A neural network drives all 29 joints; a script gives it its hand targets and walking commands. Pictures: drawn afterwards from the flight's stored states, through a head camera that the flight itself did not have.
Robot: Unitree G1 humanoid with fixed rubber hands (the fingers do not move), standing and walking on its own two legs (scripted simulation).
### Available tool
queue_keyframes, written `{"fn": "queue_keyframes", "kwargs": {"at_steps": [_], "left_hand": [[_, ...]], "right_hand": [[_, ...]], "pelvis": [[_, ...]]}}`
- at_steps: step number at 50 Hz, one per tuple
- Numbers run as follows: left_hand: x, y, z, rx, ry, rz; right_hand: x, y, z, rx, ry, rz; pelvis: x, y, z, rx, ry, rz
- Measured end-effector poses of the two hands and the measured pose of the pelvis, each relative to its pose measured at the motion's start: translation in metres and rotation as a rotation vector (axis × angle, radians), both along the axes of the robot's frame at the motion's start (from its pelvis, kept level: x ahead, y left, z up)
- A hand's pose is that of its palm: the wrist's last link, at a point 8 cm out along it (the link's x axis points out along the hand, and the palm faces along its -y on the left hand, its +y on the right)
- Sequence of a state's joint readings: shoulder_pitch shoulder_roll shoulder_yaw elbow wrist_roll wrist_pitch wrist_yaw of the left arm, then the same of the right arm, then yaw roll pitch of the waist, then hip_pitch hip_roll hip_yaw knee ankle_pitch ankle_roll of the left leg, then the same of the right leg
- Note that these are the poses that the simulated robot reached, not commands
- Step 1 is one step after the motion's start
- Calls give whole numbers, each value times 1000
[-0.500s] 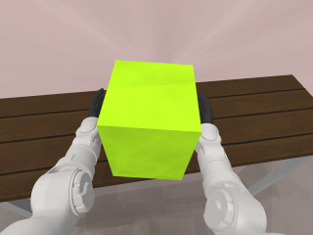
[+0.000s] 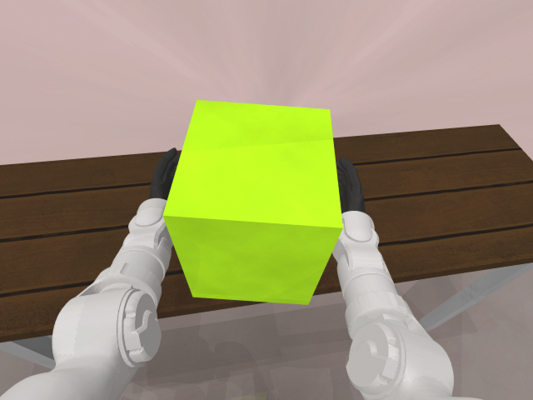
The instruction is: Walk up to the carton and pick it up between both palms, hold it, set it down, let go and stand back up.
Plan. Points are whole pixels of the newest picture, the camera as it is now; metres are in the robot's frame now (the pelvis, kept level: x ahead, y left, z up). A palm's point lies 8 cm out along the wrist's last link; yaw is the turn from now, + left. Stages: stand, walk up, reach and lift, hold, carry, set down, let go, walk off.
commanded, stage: set down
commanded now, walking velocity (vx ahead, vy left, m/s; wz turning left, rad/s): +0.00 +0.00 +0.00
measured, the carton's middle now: (256, 209) +0.41 +0.00 +0.04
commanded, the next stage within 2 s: none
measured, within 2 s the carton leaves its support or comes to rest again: neither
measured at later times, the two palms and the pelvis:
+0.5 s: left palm (163, 204) +0.42 +0.15 +0.05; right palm (350, 216) +0.39 -0.15 +0.05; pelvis -0.01 +0.00 +0.00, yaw +0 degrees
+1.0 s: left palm (153, 239) +0.37 +0.16 +0.03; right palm (360, 258) +0.32 -0.15 +0.03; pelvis -0.05 -0.01 +0.00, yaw +0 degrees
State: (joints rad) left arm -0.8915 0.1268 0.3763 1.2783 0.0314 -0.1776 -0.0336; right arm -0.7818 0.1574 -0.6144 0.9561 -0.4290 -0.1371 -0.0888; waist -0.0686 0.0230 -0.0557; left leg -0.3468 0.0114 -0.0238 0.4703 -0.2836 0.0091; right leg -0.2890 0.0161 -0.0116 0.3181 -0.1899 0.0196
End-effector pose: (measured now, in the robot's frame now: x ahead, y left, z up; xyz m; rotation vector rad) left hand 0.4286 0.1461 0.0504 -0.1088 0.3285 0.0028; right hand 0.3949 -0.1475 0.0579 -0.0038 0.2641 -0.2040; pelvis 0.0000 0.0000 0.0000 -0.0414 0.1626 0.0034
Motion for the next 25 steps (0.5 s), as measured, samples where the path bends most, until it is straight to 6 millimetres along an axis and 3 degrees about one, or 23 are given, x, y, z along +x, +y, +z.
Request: {"fn": "queue_keyframes", "kwargs": {"at_steps": [12,25], "left_hand": [[-1,0,0,15,1,8],[-8,1,-4,147,19,-36]], "right_hand": [[-2,2,-2,12,-10,-29],[-9,-1,-10,45,19,-36]], "pelvis": [[-2,-1,0,2,2,0],[-13,-4,-1,4,39,-2]]}}
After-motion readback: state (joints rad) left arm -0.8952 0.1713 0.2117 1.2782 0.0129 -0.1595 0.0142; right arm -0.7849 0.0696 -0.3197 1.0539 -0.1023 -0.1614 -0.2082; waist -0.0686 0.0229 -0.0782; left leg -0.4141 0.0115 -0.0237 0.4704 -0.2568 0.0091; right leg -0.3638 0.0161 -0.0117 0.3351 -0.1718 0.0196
